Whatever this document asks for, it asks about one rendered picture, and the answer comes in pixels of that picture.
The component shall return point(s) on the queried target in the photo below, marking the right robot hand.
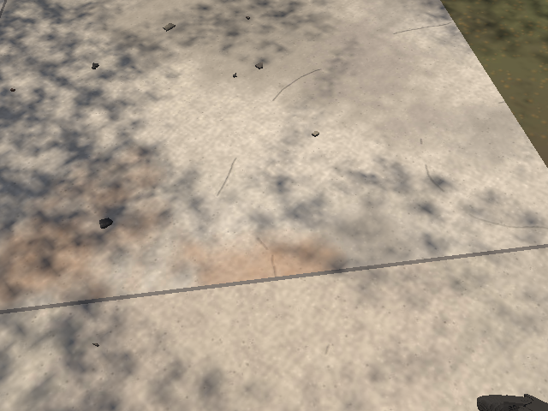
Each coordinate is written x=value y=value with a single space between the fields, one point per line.
x=511 y=403

